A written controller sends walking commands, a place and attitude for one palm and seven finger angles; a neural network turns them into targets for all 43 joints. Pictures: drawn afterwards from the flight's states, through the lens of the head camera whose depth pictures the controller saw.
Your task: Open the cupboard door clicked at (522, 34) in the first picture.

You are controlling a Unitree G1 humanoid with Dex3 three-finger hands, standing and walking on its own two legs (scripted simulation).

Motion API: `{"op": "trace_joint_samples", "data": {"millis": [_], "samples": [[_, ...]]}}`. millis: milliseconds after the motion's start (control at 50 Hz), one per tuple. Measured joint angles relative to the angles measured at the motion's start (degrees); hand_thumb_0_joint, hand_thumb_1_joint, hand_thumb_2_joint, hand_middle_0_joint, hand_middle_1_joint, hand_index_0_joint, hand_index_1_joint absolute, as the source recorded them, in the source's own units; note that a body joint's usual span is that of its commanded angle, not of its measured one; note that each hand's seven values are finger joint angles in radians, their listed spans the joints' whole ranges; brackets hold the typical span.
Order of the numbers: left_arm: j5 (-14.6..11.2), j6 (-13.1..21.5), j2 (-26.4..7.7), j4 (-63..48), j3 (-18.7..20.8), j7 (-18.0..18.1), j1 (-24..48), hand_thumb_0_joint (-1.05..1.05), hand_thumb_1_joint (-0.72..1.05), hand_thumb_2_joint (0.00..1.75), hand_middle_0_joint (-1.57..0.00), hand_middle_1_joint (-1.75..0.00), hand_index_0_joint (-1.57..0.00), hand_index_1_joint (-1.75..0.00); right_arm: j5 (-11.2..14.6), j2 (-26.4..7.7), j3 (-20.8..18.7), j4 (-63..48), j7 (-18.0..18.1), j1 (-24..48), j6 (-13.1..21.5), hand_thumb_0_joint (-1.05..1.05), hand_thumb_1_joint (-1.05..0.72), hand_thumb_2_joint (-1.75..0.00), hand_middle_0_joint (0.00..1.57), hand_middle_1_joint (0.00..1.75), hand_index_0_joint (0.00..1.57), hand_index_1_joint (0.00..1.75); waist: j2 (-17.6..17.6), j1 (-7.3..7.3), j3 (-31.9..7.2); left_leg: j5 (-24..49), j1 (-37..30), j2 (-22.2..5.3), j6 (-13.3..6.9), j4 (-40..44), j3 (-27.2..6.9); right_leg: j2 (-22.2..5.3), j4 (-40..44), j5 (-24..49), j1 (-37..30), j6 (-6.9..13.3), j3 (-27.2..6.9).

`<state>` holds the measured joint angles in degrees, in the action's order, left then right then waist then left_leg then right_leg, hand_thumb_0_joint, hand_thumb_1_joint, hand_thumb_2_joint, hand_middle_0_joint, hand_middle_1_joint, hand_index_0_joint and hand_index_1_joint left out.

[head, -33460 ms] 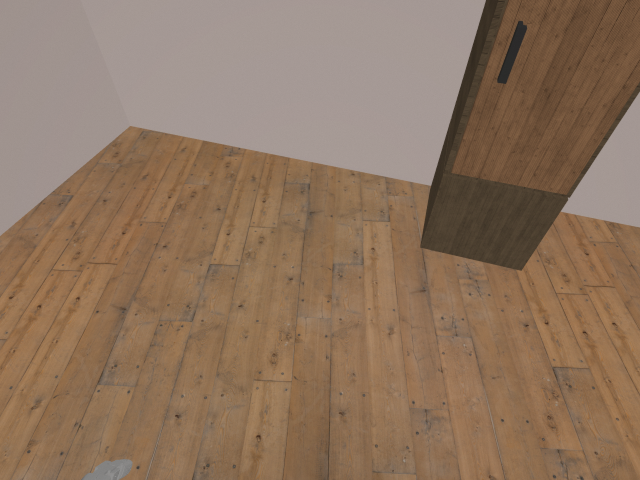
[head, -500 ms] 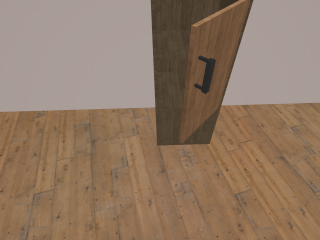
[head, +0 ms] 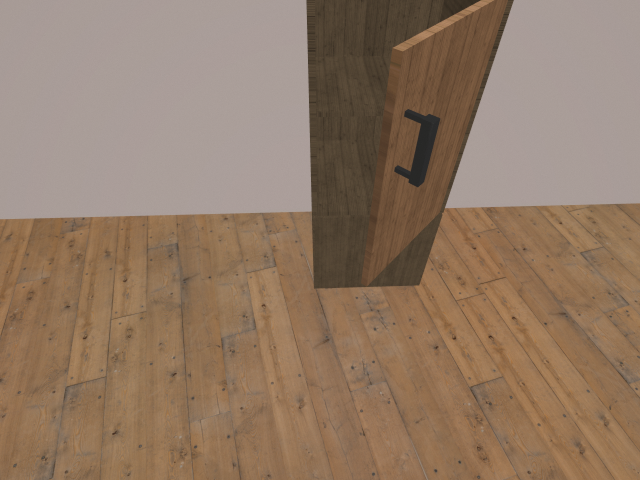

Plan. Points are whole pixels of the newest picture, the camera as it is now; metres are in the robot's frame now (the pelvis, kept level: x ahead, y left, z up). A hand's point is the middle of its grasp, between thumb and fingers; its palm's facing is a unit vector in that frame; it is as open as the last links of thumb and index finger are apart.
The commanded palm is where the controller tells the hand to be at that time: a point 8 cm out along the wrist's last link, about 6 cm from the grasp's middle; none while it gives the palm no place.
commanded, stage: look to check the result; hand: left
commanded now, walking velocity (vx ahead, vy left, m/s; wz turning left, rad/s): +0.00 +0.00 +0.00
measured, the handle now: (413, 148) +0.65 -0.13 +0.06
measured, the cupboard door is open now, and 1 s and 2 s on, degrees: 46 46 46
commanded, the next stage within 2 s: walk to a spot facing it in 0.16 s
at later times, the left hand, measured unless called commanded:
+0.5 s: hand out of the picture -0.01 +0.17 -0.18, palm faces +0.00 -0.99 -0.16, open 7.3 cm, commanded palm none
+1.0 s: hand out of the picture +0.13 +0.12 -0.17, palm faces -0.26 -0.93 -0.24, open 7.4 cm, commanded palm none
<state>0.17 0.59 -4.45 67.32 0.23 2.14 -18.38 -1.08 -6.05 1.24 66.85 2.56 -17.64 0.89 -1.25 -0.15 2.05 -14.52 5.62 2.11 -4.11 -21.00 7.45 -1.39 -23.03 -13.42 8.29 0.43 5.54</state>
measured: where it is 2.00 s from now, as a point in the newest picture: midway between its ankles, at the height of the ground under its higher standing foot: outside the picture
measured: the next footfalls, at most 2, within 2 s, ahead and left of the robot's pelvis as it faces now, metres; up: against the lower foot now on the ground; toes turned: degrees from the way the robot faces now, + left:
right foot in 0.78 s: +0.02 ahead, -0.15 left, +0.00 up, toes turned -16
left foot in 1.20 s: +0.12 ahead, +0.07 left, +0.00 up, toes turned -26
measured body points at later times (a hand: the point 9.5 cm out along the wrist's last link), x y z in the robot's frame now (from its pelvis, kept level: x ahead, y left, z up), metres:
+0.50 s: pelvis +0.00 +0.01 -0.01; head +0.03 +0.00 +0.44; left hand -0.01 +0.22 -0.17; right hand -0.04 -0.20 -0.17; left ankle -0.03 +0.06 -0.74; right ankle -0.01 -0.11 -0.74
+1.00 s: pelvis +0.01 -0.04 -0.01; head +0.07 -0.08 +0.44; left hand +0.14 +0.17 -0.15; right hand +0.05 -0.33 -0.15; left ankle +0.02 +0.11 -0.68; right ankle -0.02 -0.13 -0.74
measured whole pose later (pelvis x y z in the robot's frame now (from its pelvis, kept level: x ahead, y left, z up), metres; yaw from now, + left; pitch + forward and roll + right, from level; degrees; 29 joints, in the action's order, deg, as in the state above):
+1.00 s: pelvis +0.01 -0.04 -0.01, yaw -19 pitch +2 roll +1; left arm 1.3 -1.7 -10.2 53.8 4.4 0.6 -10.2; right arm -0.9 -13.7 -3.7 51.4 1.4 -3.6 -2.9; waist -0.3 1.4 7.5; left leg -26.1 25.7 -3.1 3.1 -58.4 0.7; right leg 2.7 -29.7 -15.1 16.1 2.8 -3.0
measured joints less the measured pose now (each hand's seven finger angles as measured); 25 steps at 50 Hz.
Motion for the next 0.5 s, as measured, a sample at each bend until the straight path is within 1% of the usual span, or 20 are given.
{"op": "trace_joint_samples", "data": {"millis": [300,340,440,500], "samples": [[0.0,-0.3,-0.9,-0.6,0.2,0.0,1.1,0.00,0.91,0.89,-0.20,-0.30,-0.20,-0.30,0.0,-0.3,0.0,0.3,0.1,-0.6,0.1,0.00,-0.91,-0.90,0.20,0.30,0.19,0.30,0.4,-0.30,0.3,-0.3,-0.5,0.6,-0.7,0.4,0.5,-0.6,-0.3,-0.3,-0.1,-0.8,-0.6],[0.0,-0.4,-0.9,-0.7,0.3,0.0,1.1,0.00,0.91,0.89,-0.20,-0.30,-0.20,-0.30,-0.1,-0.4,0.0,0.3,0.1,-0.6,0.0,0.00,-0.91,-0.90,0.20,0.30,0.19,0.30,0.5,-0.15,0.5,-0.4,-0.5,0.7,-0.8,0.3,0.7,-0.6,-0.5,-0.4,0.1,-0.8,-0.8],[0.2,-1.8,-0.9,-1.4,1.4,-0.4,1.5,0.00,0.91,0.89,-0.20,-0.30,-0.20,-0.30,-0.1,-0.7,-0.8,-0.5,0.5,0.4,-1.0,0.00,-0.91,-0.90,0.20,0.30,0.20,0.30,0.5,0.17,1.4,-1.9,0.7,0.2,-1.0,-2.2,2.7,-0.3,-3.5,-1.3,2.3,-0.9,-2.7],[0.5,-3.0,-1.4,-2.7,2.3,-1.0,1.9,0.00,0.91,0.89,-0.20,-0.30,-0.20,-0.30,-0.2,-1.0,-1.5,-2.2,0.7,0.9,-1.5,0.00,-0.91,-0.90,0.20,0.30,0.20,0.30,0.9,0.21,2.1,-3.2,1.9,0.1,-1.2,-4.4,4.5,-0.3,-8.5,-3.4,5.3,-0.6,-4.4]]}}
